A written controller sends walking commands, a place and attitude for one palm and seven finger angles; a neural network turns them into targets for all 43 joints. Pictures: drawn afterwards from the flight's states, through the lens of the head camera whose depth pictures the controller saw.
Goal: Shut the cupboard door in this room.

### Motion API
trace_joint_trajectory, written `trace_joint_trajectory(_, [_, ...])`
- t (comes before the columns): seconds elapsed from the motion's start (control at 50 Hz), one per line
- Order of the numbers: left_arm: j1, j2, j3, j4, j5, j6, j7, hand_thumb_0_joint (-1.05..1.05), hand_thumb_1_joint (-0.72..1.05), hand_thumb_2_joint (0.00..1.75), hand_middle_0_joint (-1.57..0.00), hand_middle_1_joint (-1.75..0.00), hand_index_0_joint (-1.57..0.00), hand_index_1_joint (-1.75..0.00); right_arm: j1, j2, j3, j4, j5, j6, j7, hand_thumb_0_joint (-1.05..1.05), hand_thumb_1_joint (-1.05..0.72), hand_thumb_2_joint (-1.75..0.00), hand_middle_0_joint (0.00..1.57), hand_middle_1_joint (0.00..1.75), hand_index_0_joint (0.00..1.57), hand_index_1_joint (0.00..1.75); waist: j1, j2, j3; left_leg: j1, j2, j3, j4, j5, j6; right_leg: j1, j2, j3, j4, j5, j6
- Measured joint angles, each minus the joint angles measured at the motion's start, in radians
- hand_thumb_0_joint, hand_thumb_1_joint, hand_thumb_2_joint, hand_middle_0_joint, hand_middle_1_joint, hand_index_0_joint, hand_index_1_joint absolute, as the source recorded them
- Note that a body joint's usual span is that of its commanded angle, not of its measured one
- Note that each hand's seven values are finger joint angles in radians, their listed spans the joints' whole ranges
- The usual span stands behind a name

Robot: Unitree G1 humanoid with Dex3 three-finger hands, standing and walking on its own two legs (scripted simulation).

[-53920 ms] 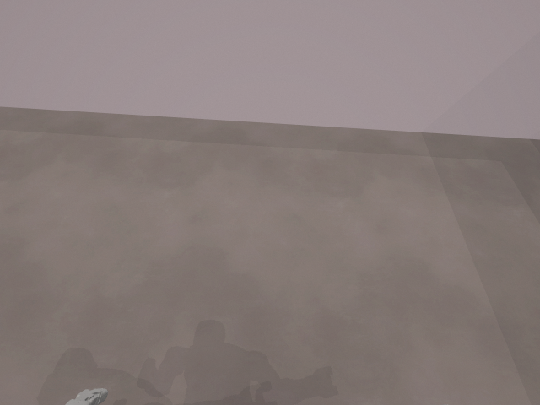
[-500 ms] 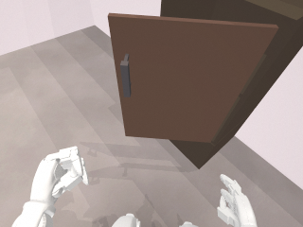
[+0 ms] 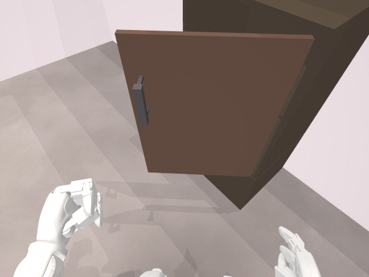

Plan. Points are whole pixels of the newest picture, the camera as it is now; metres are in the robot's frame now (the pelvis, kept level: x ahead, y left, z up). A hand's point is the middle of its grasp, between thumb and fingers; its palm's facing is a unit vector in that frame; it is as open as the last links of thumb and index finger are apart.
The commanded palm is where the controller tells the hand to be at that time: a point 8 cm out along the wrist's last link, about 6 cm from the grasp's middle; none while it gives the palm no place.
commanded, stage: raise the hand and make a fist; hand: left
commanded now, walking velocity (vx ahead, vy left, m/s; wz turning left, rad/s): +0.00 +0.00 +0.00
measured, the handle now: (142, 101) +0.53 +0.15 +0.07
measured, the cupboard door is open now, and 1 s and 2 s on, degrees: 46 46 45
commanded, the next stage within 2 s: bring the fist close to the handle in 0.14 s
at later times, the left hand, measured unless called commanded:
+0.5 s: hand (112, 187) +0.28 +0.17 +0.07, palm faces -0.01 -1.00 -0.03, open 3.1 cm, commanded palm +0.26 +0.22 +0.07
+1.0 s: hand (139, 149) +0.37 +0.13 +0.07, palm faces -0.03 -1.00 -0.01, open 3.1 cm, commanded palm +0.35 +0.18 +0.07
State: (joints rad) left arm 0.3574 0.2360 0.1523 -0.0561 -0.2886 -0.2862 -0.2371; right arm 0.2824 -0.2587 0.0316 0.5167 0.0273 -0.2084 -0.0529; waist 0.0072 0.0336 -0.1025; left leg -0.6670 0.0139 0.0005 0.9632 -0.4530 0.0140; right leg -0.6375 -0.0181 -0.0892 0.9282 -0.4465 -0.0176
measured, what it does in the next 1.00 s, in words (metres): stands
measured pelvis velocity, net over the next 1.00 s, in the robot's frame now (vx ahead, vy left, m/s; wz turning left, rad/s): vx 0.00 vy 0.00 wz -0.02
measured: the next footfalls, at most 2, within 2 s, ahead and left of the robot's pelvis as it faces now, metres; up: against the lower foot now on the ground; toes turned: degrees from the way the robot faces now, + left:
none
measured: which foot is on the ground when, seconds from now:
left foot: down 0.00-1.00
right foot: down 0.00-1.00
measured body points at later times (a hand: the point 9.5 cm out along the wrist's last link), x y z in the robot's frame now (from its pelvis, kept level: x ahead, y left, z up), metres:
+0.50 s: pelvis +0.00 -0.01 +0.00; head +0.04 -0.02 +0.45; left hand +0.27 +0.22 +0.07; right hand +0.17 -0.24 -0.09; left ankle +0.02 +0.11 -0.69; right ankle +0.01 -0.11 -0.69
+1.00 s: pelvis +0.00 +0.00 +0.00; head +0.05 +0.00 +0.45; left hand +0.36 +0.18 +0.08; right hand +0.13 -0.24 -0.10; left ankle +0.02 +0.11 -0.69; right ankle +0.01 -0.11 -0.69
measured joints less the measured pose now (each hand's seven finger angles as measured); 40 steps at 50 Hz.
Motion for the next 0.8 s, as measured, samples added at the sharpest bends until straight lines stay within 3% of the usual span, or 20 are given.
trace_joint_trajectory(0.3, [-0.006,-0.005,-0.007,0.018,0.003,-0.027,0.003,0.02,0.90,0.90,-1.30,-1.50,-1.30,-1.50,-0.019,0.009,0.002,0.006,0.001,-0.007,0.000,0.01,-0.90,-0.90,0.21,0.30,0.20,0.30,0.003,0.009,-0.002,-0.004,0.005,-0.005,0.002,-0.001,-0.013,-0.009,0.005,-0.004,0.014,-0.009,-0.012])
trace_joint_trajectory(0.42, [-0.138,-0.003,-0.006,0.110,0.013,-0.022,0.006,0.02,0.89,0.90,-1.30,-1.50,-1.30,-1.50,-0.032,0.005,0.008,0.035,0.002,-0.012,-0.005,0.01,-0.90,-0.90,0.21,0.30,0.20,0.30,0.005,0.009,0.005,-0.025,0.003,-0.012,0.014,-0.001,-0.014,-0.026,0.003,-0.011,0.024,-0.011,-0.014])
trace_joint_trajectory(0.58, [-0.308,-0.009,-0.006,0.228,0.030,0.022,0.026,0.02,0.90,0.90,-1.30,-1.50,-1.30,-1.50,-0.031,0.010,0.005,0.059,0.001,0.005,0.003,0.01,-0.90,-0.90,0.21,0.30,0.20,0.30,-0.015,-0.001,0.004,-0.011,0.003,0.004,-0.017,0.009,-0.011,-0.022,0.004,0.005,0.001,0.001,-0.009])
trace_joint_trajectory(0.8, [-0.424,-0.037,-0.023,0.343,0.069,-0.008,0.089,0.02,0.90,0.90,-1.29,-1.50,-1.30,-1.50,-0.010,0.003,-0.012,0.075,-0.004,0.046,0.023,0.01,-0.90,-0.90,0.21,0.30,0.20,0.30,-0.023,-0.009,0.005,0.003,-0.001,0.023,-0.040,0.014,-0.001,-0.016,0.001,0.024,-0.019,0.010,0.000])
